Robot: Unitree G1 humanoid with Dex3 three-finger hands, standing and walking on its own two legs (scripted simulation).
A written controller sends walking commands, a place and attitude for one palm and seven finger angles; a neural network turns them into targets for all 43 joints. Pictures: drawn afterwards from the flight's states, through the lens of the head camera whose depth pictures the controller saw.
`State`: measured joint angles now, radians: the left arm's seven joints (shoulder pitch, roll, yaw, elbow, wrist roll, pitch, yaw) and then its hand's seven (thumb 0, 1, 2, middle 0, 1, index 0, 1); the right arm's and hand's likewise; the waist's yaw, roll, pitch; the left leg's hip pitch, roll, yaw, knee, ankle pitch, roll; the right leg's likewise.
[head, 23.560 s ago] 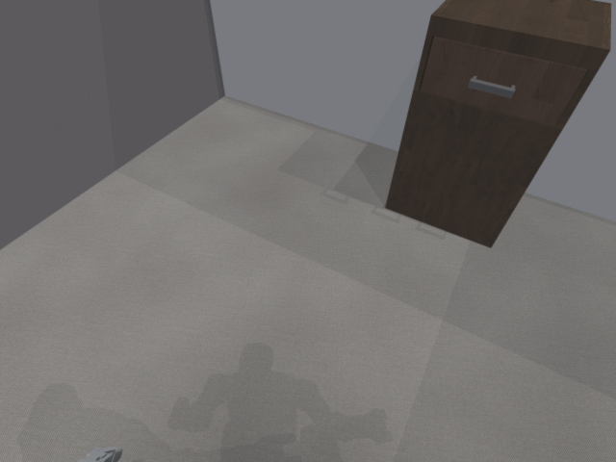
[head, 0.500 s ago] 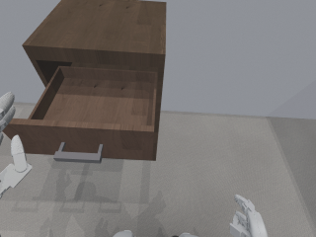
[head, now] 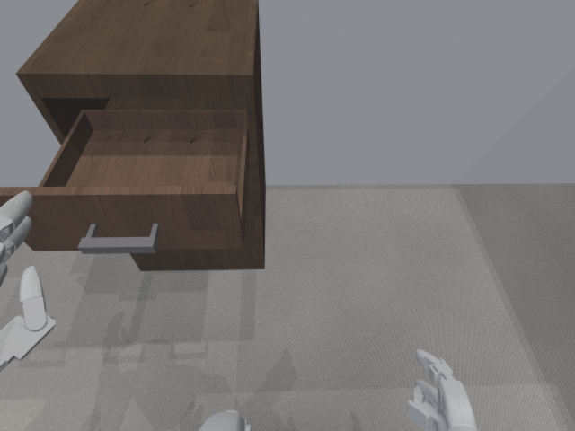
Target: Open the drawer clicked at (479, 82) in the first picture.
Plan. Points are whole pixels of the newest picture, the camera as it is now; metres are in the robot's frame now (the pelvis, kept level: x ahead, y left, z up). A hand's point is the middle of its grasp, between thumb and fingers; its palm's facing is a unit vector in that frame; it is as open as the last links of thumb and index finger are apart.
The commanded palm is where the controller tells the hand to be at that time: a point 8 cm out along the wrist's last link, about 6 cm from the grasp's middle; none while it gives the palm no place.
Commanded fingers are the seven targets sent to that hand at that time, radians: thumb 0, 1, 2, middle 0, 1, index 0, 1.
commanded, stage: stop stepping back and stand still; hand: left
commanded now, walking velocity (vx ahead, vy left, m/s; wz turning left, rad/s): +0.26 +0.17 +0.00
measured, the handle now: (121, 236) +0.45 +0.33 -0.08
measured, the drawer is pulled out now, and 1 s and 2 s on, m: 0.29 0.29 0.29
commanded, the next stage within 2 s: let the arm hang, fingers relaxed in 0.58 s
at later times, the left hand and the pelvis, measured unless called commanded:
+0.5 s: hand out of the picture +0.12 +0.25 +0.16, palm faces +0.45 -0.79 -0.42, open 7.4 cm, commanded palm +0.06 +0.28 +0.18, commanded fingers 0.00 0.90 0.90 -0.20 -0.30 -0.20 -0.30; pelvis -0.05 +0.00 -0.01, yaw +3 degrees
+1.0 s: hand out of the picture +0.00 +0.19 -0.18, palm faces +0.12 -0.98 -0.17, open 7.0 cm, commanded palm none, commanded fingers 0.00 0.90 0.90 -0.20 -0.30 -0.20 -0.30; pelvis -0.04 +0.01 +0.00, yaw +4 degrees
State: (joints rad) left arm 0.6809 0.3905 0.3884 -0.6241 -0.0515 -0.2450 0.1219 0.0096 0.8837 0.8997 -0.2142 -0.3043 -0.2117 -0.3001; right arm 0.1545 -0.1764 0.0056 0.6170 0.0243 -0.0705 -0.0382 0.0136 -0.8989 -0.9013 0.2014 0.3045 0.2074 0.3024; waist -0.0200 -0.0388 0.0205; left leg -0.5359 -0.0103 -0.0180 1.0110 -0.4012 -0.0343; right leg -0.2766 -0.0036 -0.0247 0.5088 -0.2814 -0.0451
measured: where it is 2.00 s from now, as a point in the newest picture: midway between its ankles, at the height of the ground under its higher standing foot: outside the picture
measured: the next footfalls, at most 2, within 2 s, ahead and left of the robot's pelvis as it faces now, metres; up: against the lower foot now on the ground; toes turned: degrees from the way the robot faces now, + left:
left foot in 0.14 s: -0.04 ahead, +0.13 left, +0.00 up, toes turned +5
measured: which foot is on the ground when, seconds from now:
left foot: up 0.00-0.12, down 0.14-1.00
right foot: down 0.00-1.00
